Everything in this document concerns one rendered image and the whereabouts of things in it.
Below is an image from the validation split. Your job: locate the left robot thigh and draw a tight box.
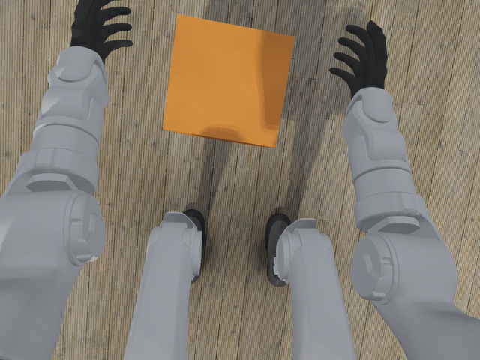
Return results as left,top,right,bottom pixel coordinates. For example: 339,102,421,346
123,222,202,360

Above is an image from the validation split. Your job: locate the right robot shin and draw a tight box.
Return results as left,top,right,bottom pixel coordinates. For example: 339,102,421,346
274,218,335,281

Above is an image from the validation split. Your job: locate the right robot forearm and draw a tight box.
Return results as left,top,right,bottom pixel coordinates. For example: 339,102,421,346
340,87,458,292

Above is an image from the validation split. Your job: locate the left robot forearm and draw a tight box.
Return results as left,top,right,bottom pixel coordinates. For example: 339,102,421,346
0,46,110,202

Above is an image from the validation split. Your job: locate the carton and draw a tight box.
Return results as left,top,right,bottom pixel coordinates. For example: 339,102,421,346
163,14,295,148

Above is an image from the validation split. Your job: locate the robot right hand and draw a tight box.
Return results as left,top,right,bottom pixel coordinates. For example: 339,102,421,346
329,20,388,100

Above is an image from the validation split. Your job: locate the robot left upper arm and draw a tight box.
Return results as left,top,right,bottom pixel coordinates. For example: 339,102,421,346
0,190,107,360

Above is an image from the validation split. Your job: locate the robot right upper arm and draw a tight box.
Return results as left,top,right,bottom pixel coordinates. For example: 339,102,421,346
350,232,480,360

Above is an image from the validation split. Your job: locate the robot left hand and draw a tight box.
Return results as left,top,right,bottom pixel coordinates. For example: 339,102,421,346
70,0,133,64

